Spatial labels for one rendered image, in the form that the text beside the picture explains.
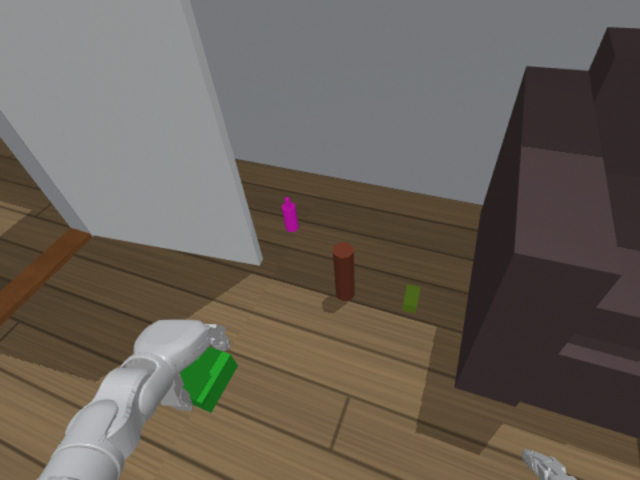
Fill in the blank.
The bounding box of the left robot hand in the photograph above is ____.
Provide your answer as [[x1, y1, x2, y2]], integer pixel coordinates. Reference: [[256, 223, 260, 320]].
[[134, 319, 230, 411]]

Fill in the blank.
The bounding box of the sofa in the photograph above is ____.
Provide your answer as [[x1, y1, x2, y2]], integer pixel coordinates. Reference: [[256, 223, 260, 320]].
[[454, 27, 640, 439]]

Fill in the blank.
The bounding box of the left robot arm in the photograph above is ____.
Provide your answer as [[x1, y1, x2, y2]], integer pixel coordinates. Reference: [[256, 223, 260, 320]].
[[36, 352, 173, 480]]

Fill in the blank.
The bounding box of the right robot hand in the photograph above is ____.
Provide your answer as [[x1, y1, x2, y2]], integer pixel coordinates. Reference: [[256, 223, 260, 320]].
[[522, 449, 577, 480]]

